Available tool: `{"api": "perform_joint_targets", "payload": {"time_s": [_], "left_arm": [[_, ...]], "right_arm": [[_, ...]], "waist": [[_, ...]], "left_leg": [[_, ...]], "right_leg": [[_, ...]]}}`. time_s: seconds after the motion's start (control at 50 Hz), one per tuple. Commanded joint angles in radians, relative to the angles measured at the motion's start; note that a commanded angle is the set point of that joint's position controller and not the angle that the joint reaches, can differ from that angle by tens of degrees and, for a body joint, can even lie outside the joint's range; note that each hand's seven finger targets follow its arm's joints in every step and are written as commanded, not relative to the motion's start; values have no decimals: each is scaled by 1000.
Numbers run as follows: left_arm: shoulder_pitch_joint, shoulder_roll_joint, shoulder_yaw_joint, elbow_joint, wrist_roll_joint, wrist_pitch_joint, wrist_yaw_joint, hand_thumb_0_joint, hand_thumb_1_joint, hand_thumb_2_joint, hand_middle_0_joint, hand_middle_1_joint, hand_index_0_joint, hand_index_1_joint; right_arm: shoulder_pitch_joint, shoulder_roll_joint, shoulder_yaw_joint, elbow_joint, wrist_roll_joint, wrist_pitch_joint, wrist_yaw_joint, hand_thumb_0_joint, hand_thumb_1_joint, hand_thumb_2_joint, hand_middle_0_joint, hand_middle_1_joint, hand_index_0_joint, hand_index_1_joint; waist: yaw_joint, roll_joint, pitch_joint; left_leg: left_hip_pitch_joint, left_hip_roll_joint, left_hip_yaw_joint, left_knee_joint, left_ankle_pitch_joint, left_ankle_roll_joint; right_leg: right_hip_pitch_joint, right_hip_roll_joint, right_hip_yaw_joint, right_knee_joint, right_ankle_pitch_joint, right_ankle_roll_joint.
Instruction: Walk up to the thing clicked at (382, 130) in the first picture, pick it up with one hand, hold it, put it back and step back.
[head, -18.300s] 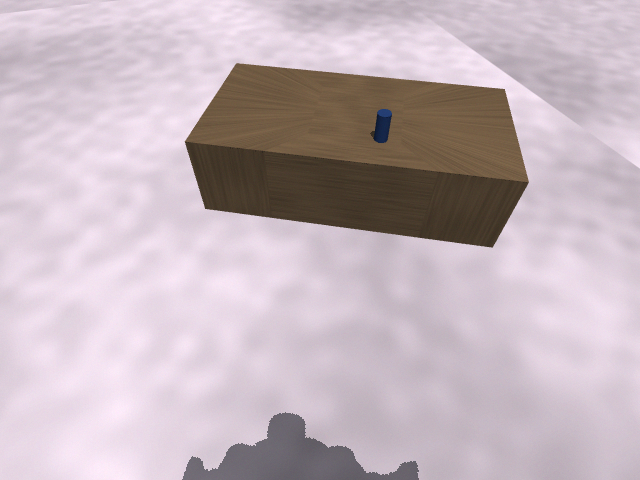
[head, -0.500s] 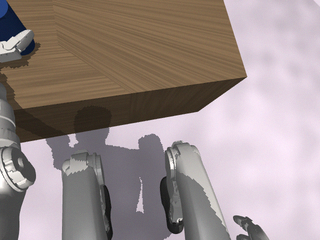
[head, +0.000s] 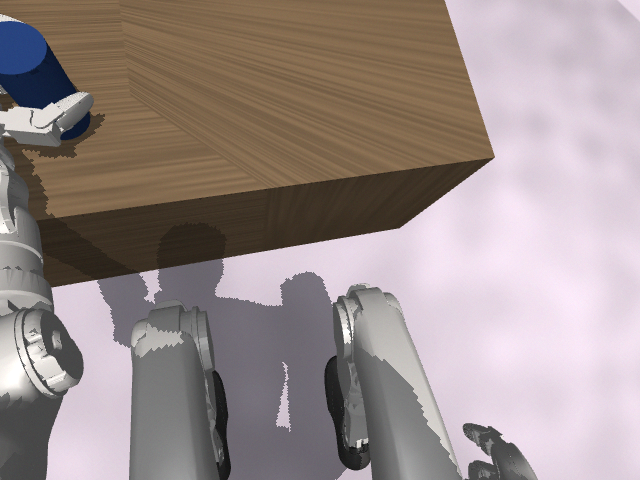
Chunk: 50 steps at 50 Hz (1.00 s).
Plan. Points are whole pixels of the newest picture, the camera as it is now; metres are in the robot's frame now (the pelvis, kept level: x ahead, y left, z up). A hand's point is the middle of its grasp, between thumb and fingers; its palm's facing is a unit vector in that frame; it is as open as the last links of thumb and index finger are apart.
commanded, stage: settle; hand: left
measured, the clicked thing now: (41, 88) +0.53 +0.25 +0.01
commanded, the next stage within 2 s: lift in 0.82 s
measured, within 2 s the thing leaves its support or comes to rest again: leaves its support in 0.02 s
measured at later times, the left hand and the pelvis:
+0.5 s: hand out of the picture +0.55 +0.27 +0.09, palm faces +0.28 -0.96 -0.05, open 8.9 cm; pelvis +0.02 +0.00 +0.08, yaw +0 degrees
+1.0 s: hand out of the picture +0.54 +0.27 +0.13, palm faces +0.29 -0.96 -0.03, open 8.9 cm; pelvis +0.03 +0.01 +0.11, yaw +1 degrees
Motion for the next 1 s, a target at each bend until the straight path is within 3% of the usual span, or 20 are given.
{"api": "perform_joint_targets", "payload": {"time_s": [0.0,0.02,0.08,0.12,0.22,0.28,0.32,0.36,0.4,0.46,0.5,0.56,0.62,0.66,0.72,0.78,0.82,0.86,0.92,0.98], "left_arm": [[-497,308,21,-356,-42,-84,17,0,249,1178,-1285,-1365,-1307,-1356],[-501,280,-11,-340,-42,-82,14,0,236,1182,-1281,-1371,-1303,-1363],[-432,323,15,-304,-34,-68,20,0,240,1195,-1272,-1369,-1295,-1360],[-446,279,-14,-321,-42,-61,18,0,231,1203,-1283,-1384,-1306,-1375],[-333,236,-4,-178,-53,-28,16,0,286,1246,-1297,-1406,-1323,-1395],[-380,278,21,-245,-52,-36,19,0,279,1266,-1318,-1429,-1348,-1417],[-393,240,-7,-241,-60,-40,10,0,257,1265,-1325,-1437,-1355,-1425],[-340,251,8,-200,-55,-40,4,0,272,1263,-1312,-1419,-1340,-1408],[-380,279,12,-262,-48,-48,2,0,290,1261,-1317,-1422,-1346,-1409],[-412,256,0,-304,-55,-52,2,0,319,1280,-1319,-1424,-1346,-1413],[-392,241,-6,-261,-55,-48,3,0,339,1287,-1319,-1424,-1345,-1414],[-420,299,18,-324,-49,-60,11,0,360,1310,-1328,-1436,-1353,-1428],[-412,265,6,-315,-55,-64,16,0,354,1320,-1341,-1448,-1365,-1442],[-334,183,-25,-188,-63,-53,10,0,365,1332,-1335,-1448,-1357,-1443],[-385,284,21,-287,-50,-67,21,0,362,1327,-1333,-1446,-1359,-1438],[-384,176,-41,-240,-63,-68,8,0,405,1351,-1345,-1463,-1370,-1455],[-313,190,-22,-150,-55,-63,8,0,410,1341,-1336,-1447,-1361,-1439],[-343,254,7,-218,-53,-77,12,0,399,1337,-1325,-1441,-1351,-1432],[-379,191,-27,-235,-58,-83,8,0,386,1286,-1363,-1479,-1408,-1450],[-331,229,5,-231,-53,-85,19,0,331,1306,-1367,-1499,-1411,-1472]], "right_arm": [[201,-218,-81,-17,6,-9,-30,0,-903,-896,200,300,200,300],[198,-211,-77,-17,7,-12,-33,0,-906,-897,200,300,200,300],[196,-211,-78,-8,8,-15,-39,0,-901,-896,200,300,200,300],[203,-200,-79,-9,13,-16,-39,0,-901,-897,200,300,200,300],[197,-210,-81,-12,26,-22,-44,0,-886,-893,200,300,200,300],[207,-196,-82,-14,28,-23,-47,0,-883,-892,200,300,200,300],[210,-190,-82,-14,28,-29,-44,0,-888,-893,200,300,200,300],[210,-196,-88,-13,28,-34,-43,0,-883,-892,200,300,200,300],[218,-200,-93,-14,23,-32,-42,0,-885,-893,200,299,200,299],[226,-196,-92,-13,22,-32,-41,0,-878,-892,200,299,200,299],[224,-200,-92,-6,22,-33,-40,0,-881,-893,200,300,200,300],[219,-198,-94,-3,21,-32,-44,0,-878,-893,200,300,200,300],[216,-190,-91,4,22,-33,-41,0,-883,-894,200,300,200,300],[206,-195,-89,1,24,-38,-40,0,-883,-895,200,300,200,300],[212,-191,-92,-1,20,-37,-43,0,-878,-893,200,299,200,299],[214,-182,-88,5,21,-42,-37,0,-878,-893,200,300,200,300],[208,-189,-88,5,18,-44,-36,0,-877,-893,200,300,200,300],[205,-187,-86,0,19,-42,-38,0,-873,-892,200,299,200,299],[211,-181,-88,2,18,-40,-32,0,-897,-896,200,299,200,299],[205,-185,-90,-2,17,-42,-33,0,-903,-898,199,299,199,299]], "waist": [[-1,234,-775],[-15,227,-756],[16,211,-749],[7,221,-749],[9,163,-638],[15,138,-650],[-1,130,-665],[14,127,-669],[22,174,-736],[24,204,-784],[21,215,-758],[35,230,-774],[31,222,-764],[8,170,-692],[33,195,-738],[5,176,-709],[3,161,-674],[27,166,-701],[17,198,-722],[35,176,-725]], "left_leg": [[600,-10,29,-278,151,45],[591,-11,30,-288,136,46],[602,-14,39,-316,142,50],[623,-13,38,-339,150,48],[631,-9,16,-384,174,48],[610,-13,38,-393,186,58],[621,-13,44,-395,210,61],[649,-12,42,-410,236,61],[723,-10,41,-416,292,58],[793,-10,40,-431,354,54],[819,-8,27,-452,347,49],[839,-8,30,-469,335,50],[867,-8,22,-501,322,48],[840,-7,11,-505,318,50],[860,-9,26,-509,341,55],[883,-9,22,-519,362,54],[856,-11,22,-516,375,55],[854,-11,28,-524,367,58],[922,-10,20,-541,383,51],[914,-11,24,-551,388,54]], "right_leg": [[361,11,-25,-297,209,-51],[369,11,-24,-314,197,-50],[419,9,-9,-355,200,-48],[429,10,-8,-374,204,-51],[402,7,-22,-398,223,-53],[482,10,-9,-444,247,-46],[516,13,-2,-464,270,-43],[527,13,-5,-466,288,-44],[537,13,-2,-465,325,-49],[563,12,1,-479,374,-51],[535,8,-5,-482,352,-54],[552,10,0,-504,338,-54],[565,8,-2,-525,324,-55],[544,7,-10,-529,326,-53],[587,7,0,-547,345,-51],[589,9,-5,-562,367,-51],[585,6,-7,-559,377,-50],[620,6,-1,-567,375,-49],[595,4,-4,-573,372,-55],[632,6,-3,-586,380,-51]]}}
